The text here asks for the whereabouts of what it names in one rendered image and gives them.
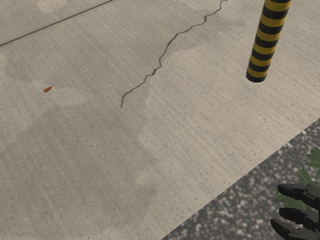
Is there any right robot hand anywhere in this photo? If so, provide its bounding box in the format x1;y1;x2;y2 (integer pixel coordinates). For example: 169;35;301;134
270;183;320;240

